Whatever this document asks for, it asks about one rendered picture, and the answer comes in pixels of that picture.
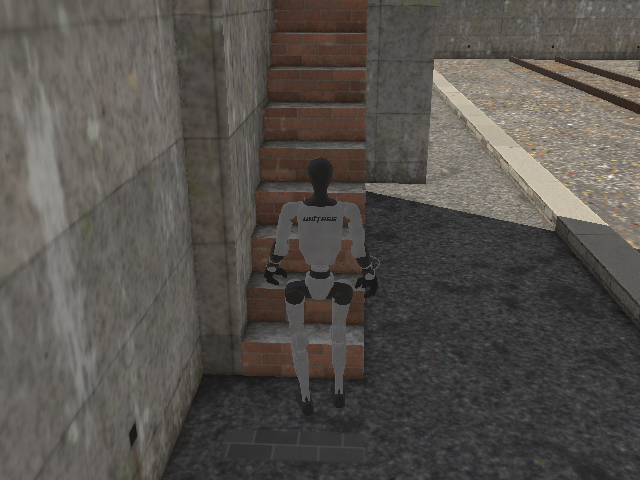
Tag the stairs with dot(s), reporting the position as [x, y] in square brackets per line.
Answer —
[316, 109]

